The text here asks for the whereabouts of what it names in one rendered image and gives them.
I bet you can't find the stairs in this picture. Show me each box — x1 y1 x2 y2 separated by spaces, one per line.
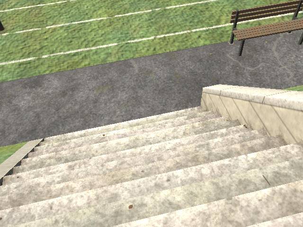
0 106 303 227

